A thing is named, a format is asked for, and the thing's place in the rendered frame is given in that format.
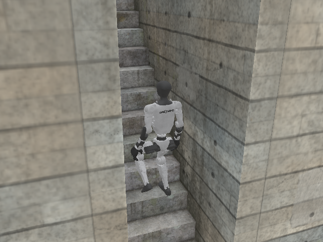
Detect stairs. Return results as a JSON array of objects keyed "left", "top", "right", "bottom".
[{"left": 116, "top": 0, "right": 197, "bottom": 242}]

